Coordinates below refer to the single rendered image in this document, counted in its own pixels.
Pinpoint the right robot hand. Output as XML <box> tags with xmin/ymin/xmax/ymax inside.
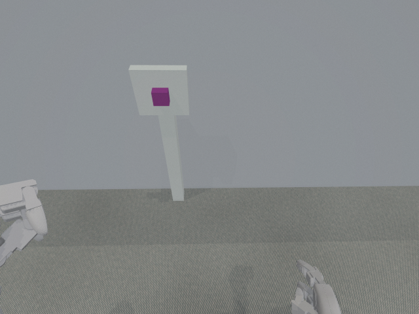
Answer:
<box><xmin>291</xmin><ymin>260</ymin><xmax>342</xmax><ymax>314</ymax></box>

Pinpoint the left robot hand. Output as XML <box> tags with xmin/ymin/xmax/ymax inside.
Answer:
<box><xmin>0</xmin><ymin>179</ymin><xmax>48</xmax><ymax>267</ymax></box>

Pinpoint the button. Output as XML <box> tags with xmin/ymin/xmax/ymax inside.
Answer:
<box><xmin>151</xmin><ymin>88</ymin><xmax>170</xmax><ymax>106</ymax></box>

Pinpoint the panel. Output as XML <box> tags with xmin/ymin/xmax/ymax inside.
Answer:
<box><xmin>129</xmin><ymin>65</ymin><xmax>189</xmax><ymax>201</ymax></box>

